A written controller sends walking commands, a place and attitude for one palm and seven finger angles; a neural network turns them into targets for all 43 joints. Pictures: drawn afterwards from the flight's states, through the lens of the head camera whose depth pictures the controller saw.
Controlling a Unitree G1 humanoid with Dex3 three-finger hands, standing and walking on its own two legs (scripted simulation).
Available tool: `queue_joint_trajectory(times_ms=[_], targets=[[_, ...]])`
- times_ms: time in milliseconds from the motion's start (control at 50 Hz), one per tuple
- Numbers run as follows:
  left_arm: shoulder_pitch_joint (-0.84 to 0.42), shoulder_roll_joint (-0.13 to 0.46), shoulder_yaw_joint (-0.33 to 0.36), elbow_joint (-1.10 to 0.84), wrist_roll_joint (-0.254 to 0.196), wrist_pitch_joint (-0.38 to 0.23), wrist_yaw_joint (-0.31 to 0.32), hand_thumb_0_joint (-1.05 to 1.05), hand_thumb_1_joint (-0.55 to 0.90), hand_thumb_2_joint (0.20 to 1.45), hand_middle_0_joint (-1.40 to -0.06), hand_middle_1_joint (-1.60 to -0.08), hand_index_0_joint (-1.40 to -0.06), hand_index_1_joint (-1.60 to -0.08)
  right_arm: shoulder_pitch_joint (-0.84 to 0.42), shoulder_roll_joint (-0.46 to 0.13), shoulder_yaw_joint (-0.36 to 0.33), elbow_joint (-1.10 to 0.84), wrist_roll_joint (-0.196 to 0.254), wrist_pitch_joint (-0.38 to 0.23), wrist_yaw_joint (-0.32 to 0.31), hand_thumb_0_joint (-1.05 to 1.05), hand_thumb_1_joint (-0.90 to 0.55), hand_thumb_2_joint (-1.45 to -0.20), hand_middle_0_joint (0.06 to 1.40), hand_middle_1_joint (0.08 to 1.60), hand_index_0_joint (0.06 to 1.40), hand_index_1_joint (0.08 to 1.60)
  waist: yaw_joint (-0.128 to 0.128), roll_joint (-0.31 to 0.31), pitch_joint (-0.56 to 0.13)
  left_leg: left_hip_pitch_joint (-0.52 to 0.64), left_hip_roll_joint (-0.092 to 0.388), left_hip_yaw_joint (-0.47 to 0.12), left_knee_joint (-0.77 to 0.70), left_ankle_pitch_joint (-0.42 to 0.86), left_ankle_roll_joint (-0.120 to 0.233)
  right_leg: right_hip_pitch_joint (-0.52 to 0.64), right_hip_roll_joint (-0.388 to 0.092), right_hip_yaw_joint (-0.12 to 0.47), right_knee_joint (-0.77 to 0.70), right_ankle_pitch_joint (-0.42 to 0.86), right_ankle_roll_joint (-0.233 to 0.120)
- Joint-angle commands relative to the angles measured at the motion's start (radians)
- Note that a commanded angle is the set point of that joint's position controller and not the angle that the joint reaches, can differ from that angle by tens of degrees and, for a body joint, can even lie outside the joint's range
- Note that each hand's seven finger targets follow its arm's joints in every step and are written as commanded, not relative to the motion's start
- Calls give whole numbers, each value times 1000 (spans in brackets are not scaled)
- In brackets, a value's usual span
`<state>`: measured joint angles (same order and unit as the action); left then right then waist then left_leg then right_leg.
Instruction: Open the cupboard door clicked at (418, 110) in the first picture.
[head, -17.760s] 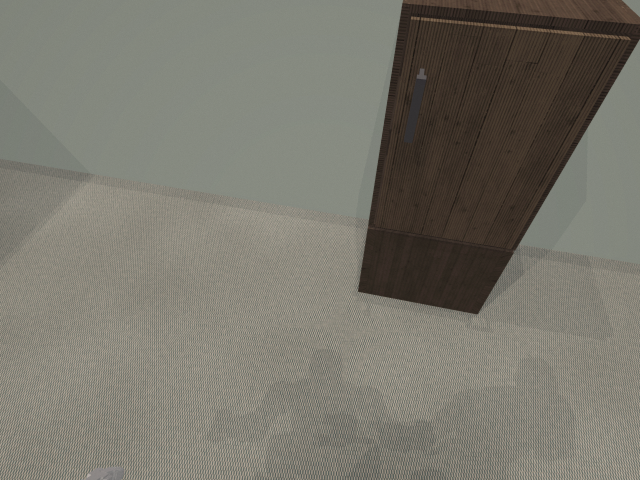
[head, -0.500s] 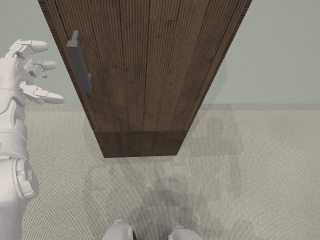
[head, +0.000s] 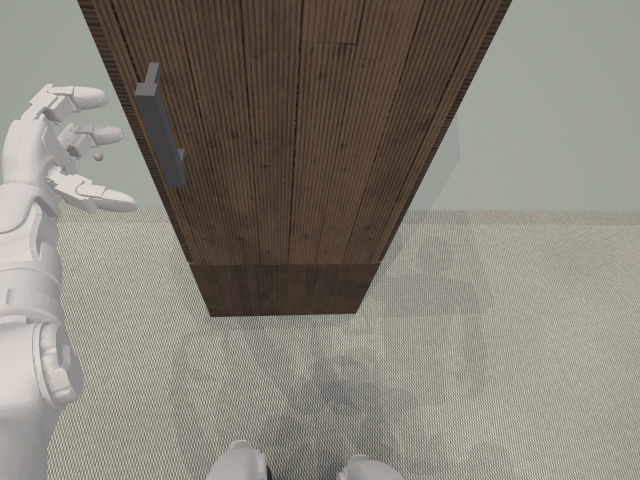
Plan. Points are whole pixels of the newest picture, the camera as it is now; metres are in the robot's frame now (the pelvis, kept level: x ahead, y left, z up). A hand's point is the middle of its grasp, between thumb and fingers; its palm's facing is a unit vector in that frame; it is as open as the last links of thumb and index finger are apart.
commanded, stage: move the hooked fingers beside the handle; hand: left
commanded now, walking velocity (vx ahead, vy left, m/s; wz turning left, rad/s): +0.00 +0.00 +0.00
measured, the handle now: (166, 130) +0.53 +0.17 +0.09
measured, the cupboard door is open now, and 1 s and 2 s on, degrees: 0 0 1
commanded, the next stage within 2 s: slide the fingers in behind the handle in 0.28 s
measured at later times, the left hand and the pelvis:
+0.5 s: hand (98, 164) +0.46 +0.24 +0.10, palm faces +0.02 -1.00 +0.00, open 14.0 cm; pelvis +0.00 -0.01 +0.00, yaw +0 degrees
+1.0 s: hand (142, 160) +0.47 +0.19 +0.10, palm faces +0.02 -1.00 +0.00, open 14.0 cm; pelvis +0.00 -0.01 +0.00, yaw +0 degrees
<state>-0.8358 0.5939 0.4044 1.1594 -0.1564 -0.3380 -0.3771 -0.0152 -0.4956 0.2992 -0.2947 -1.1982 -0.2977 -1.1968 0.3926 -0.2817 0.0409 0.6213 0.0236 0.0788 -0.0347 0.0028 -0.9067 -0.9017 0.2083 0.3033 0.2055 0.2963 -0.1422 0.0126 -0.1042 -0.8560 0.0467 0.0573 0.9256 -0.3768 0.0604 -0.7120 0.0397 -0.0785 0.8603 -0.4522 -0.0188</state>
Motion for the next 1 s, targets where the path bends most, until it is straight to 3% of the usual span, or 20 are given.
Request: queue_joint_trajectory(times_ms=[0,60,100,200,260,300,320,360,460,500,520,540,560,620,640,700,740,800,860,980], targets=[[-426,252,31,-197,-14,-55,6,0,-500,300,-300,-1200,-300,-1200,136,-193,-71,-57,-2,-19,-12,0,-900,-900,200,300,200,300,-8,129,-391,507,-1,-131,-82,341,-23,-55,34,39,-102,288,-1],[-420,255,36,-226,-12,-65,13,0,-500,300,-300,-1200,-300,-1200,128,-187,-68,-67,-2,-19,-10,0,-900,-900,200,300,200,300,5,148,-415,511,-5,-123,-76,365,-24,-34,33,41,-93,316,-2],[-402,293,66,-207,-9,-65,17,0,-500,300,-300,-1200,-300,-1200,127,-192,-69,-71,0,-16,-11,0,-900,-900,200,300,200,300,8,106,-393,473,-6,-119,-79,335,-20,-12,33,45,-96,310,0],[-363,325,93,-231,-13,-76,0,0,-500,300,-300,-1200,-300,-1200,119,-188,-70,-84,4,-15,-13,0,-900,-900,200,300,200,300,24,121,-422,455,-13,-98,-71,360,-16,47,34,59,-94,371,2],[-352,290,71,-262,-30,-85,-16,0,-500,300,-300,-1200,-300,-1200,112,-182,-69,-86,7,-12,-12,0,-900,-900,200,300,200,300,20,139,-428,481,-13,-97,-70,381,-15,45,37,58,-97,388,1],[-358,233,23,-230,-38,-70,-30,0,-500,300,-300,-1200,-300,-1200,104,-180,-68,-79,11,-11,-13,0,-900,-900,200,300,200,300,0,131,-358,463,-11,-98,-79,318,-15,-1,37,53,-113,330,3],[-381,244,33,-219,-47,-70,-32,0,-500,300,-300,-1200,-300,-1200,108,-184,-66,-74,10,-12,-17,0,-900,-900,200,300,200,300,-5,104,-339,445,-14,-101,-77,309,-9,6,37,54,-115,326,0],[-390,270,42,-208,-42,-60,-32,0,-500,300,-300,-1200,-300,-1200,109,-190,-69,-68,11,-13,-22,0,-900,-900,200,300,200,300,-7,98,-351,428,-15,-99,-81,282,-8,8,32,61,-118,310,5],[-444,197,-17,-239,-39,-77,-16,0,-500,300,-300,-1200,-300,-1200,107,-183,-69,-54,8,-26,-19,0,-900,-900,200,300,200,300,-18,151,-365,490,-8,-122,-79,289,-18,-59,32,50,-109,271,-1],[-408,208,10,-237,-40,-78,-1,0,-500,300,-300,-1200,-300,-1200,113,-186,-74,-55,4,-29,-15,0,-900,-900,200,300,200,300,1,142,-394,500,-9,-124,-80,293,-20,-46,32,48,-107,267,-4],[-428,195,3,-261,-46,-83,4,0,-500,300,-300,-1200,-300,-1200,113,-184,-71,-57,2,-31,-14,0,-900,-900,200,300,200,300,-3,152,-408,509,-12,-123,-77,315,-18,-37,33,46,-101,285,-6],[-405,229,36,-244,-38,-80,11,0,-500,300,-300,-1200,-300,-1200,114,-186,-73,-57,2,-31,-12,0,-900,-900,200,300,200,300,13,130,-424,496,-11,-121,-75,317,-20,-18,32,48,-97,293,-3],[-385,230,34,-214,-33,-71,19,0,-500,300,-300,-1200,-300,-1200,110,-185,-70,-61,4,-28,-11,0,-900,-900,200,300,200,300,9,100,-396,462,-13,-116,-78,298,-17,-8,31,50,-101,291,0],[-435,213,16,-235,-18,-70,43,0,-500,300,-300,-1200,-300,-1200,110,-180,-67,-67,2,-30,-10,0,-900,-900,200,300,200,300,-1,116,-369,448,-15,-112,-78,280,-14,-19,31,51,-102,281,0],[-424,251,44,-232,-9,-74,54,0,-500,300,-300,-1200,-300,-1200,112,-184,-68,-65,2,-28,-11,0,-900,-900,200,300,200,300,13,124,-389,455,-13,-116,-81,286,-18,-13,30,51,-96,282,-1],[-435,187,3,-283,-10,-95,65,0,-500,300,-300,-1200,-300,-1200,106,-174,-71,-70,0,-33,-5,0,-900,-900,200,300,200,300,8,154,-418,511,-9,-120,-80,320,-24,-26,33,47,-94,295,-3],[-419,171,3,-268,-14,-97,72,0,-500,300,-300,-1200,-300,-1200,112,-174,-72,-67,0,-33,-1,0,-900,-900,200,300,200,300,8,126,-427,508,-8,-122,-79,330,-24,-21,35,44,-89,304,-2],[-396,123,-29,-235,-9,-78,81,0,-500,300,-300,-1200,-300,-1200,109,-171,-73,-69,3,-30,3,0,-900,-900,200,300,200,300,2,108,-373,487,-8,-121,-91,291,-24,-39,35,39,-99,275,-1],[-423,165,2,-239,-4,-74,99,0,-500,300,-300,-1200,-300,-1200,115,-175,-72,-66,0,-30,0,0,-900,-900,200,300,200,300,4,88,-377,457,-12,-112,-87,279,-18,-11,31,49,-101,285,2],[-470,100,-43,-253,5,-97,122,0,-500,300,-300,-1200,-300,-1200,117,-166,-72,-61,-3,-38,6,0,-900,-900,200,300,200,300,-10,102,-390,476,-13,-119,-83,273,-20,-34,32,48,-97,272,1]])
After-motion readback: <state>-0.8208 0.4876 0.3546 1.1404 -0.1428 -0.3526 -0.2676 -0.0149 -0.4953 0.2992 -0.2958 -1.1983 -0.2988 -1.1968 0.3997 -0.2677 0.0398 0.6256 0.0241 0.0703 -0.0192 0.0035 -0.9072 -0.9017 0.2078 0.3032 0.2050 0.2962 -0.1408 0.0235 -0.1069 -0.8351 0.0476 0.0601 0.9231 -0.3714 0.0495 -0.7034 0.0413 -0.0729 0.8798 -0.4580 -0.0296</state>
